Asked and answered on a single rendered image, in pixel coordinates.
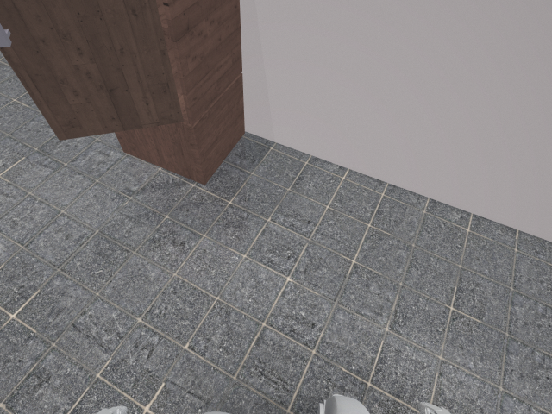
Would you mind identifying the robot right thigh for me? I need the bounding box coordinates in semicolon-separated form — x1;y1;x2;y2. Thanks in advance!
317;395;370;414

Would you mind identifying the cupboard door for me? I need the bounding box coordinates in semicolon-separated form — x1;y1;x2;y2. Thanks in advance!
0;0;184;141

